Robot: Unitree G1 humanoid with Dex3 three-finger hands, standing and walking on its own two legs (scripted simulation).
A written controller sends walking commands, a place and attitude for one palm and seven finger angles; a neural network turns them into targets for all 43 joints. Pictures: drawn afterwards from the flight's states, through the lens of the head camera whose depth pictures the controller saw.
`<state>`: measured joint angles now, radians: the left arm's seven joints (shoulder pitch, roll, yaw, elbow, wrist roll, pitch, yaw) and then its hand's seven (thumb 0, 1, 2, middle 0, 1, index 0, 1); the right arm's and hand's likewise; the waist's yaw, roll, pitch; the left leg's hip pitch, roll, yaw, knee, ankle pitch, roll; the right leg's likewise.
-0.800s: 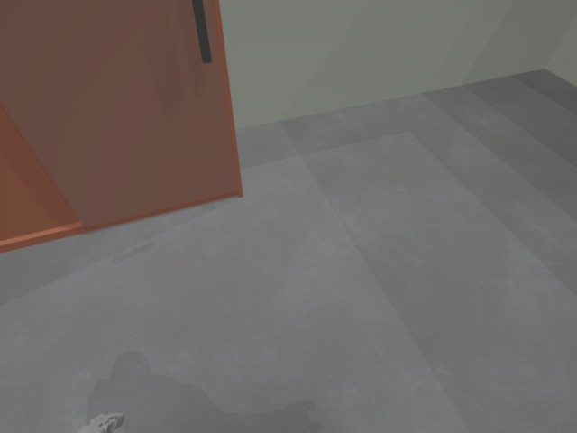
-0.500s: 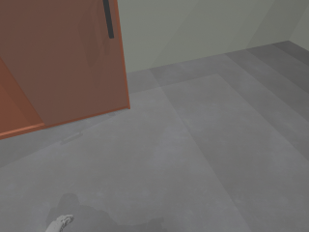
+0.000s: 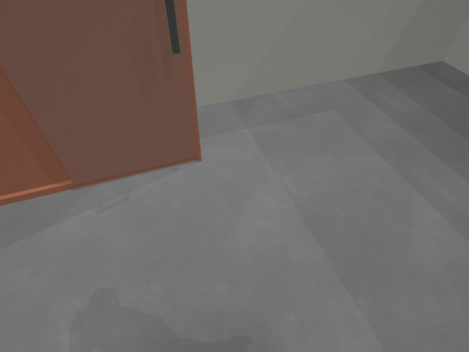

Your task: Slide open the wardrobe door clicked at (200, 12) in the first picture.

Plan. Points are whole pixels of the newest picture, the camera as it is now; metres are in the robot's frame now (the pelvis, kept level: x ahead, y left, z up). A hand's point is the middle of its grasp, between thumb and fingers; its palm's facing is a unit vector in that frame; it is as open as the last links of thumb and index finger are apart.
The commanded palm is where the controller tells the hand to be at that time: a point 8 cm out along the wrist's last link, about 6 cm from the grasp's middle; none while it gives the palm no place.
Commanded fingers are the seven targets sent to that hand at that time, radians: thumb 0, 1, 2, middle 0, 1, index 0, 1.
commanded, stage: stand and wait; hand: right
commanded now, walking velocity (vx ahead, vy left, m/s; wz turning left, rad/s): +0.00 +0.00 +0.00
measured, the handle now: (170, 13) +1.23 +0.32 +0.08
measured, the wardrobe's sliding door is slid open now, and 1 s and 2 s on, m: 0.00 0.00 0.00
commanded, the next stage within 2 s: look at it before walking up in 0.02 s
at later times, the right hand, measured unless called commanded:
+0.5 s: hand out of the picture +0.07 -0.24 -0.16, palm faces -0.03 +0.94 -0.33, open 7.4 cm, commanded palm none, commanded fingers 0.00 -0.90 -0.90 0.20 0.30 0.20 0.30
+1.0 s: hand out of the picture +0.04 -0.21 -0.18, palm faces -0.07 +0.97 -0.24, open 7.4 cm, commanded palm none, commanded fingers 0.00 -0.90 -0.90 0.20 0.30 0.20 0.30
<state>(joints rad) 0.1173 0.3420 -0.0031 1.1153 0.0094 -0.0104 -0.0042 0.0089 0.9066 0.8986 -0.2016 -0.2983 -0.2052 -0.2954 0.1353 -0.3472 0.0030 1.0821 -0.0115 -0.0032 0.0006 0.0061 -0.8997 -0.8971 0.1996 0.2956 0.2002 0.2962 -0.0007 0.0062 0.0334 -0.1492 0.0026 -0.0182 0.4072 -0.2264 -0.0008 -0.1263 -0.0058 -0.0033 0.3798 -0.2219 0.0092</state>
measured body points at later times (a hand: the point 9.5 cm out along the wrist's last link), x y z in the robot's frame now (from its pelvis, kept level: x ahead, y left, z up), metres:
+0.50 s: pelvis -0.01 +0.00 +0.00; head +0.00 +0.00 +0.45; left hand +0.07 +0.30 -0.13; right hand +0.07 -0.29 -0.13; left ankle +0.00 +0.12 -0.74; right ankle -0.01 -0.13 -0.74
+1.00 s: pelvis +0.02 +0.00 -0.01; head +0.02 +0.00 +0.44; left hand +0.04 +0.27 -0.16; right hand +0.05 -0.26 -0.16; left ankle +0.00 +0.12 -0.74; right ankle -0.01 -0.13 -0.74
